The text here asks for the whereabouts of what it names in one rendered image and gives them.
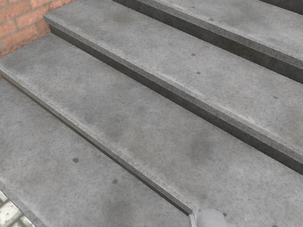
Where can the robot right thigh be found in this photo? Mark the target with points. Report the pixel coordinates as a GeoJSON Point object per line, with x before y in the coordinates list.
{"type": "Point", "coordinates": [208, 217]}

